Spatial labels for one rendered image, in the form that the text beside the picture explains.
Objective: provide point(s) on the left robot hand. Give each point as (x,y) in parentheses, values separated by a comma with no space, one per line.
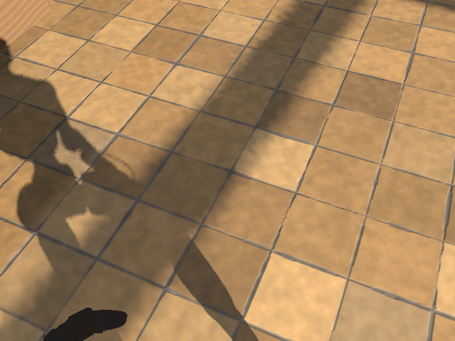
(85,323)

